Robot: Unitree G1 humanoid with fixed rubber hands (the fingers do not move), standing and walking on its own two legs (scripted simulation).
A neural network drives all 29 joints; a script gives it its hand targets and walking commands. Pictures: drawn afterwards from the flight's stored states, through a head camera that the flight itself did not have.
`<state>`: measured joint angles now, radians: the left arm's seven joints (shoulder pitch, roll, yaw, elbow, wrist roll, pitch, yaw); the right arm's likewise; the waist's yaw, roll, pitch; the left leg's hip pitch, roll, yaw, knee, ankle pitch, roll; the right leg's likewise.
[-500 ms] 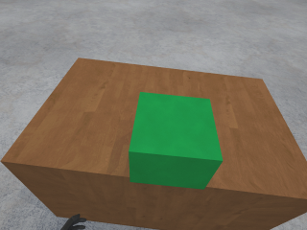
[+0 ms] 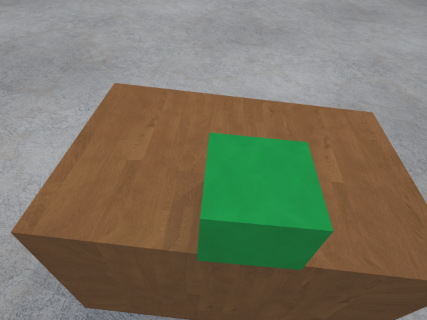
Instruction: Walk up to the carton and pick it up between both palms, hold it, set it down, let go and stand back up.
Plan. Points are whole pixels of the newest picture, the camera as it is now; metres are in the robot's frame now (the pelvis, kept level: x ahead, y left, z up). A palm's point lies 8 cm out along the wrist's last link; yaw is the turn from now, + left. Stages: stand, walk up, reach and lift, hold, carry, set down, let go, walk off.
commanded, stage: stand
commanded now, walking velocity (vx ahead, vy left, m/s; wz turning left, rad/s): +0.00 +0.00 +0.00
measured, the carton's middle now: (254, 199) +0.42 -0.09 -0.04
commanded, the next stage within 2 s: none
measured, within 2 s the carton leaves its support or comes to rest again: neither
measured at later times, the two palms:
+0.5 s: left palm out of the picture -0.09 +0.20 -0.16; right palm out of the picture -0.09 -0.18 -0.14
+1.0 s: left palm out of the picture -0.09 +0.20 -0.15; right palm out of the picture -0.10 -0.17 -0.14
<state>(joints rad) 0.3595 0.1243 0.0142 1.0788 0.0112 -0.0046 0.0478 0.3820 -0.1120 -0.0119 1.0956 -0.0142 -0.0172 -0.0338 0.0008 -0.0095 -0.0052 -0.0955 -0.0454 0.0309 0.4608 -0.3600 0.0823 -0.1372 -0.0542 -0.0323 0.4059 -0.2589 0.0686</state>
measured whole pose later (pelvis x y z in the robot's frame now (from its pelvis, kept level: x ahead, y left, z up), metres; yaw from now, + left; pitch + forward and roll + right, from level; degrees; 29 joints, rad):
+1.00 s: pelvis -0.03 +0.01 +0.00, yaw +0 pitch -1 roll -1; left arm 0.33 0.09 -0.03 1.24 0.01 0.01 0.05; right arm 0.42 -0.07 0.01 1.14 0.00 -0.03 -0.04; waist -0.01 -0.01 0.01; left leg -0.11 -0.09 0.05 0.42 -0.29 0.11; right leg -0.17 -0.10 -0.01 0.41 -0.21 0.10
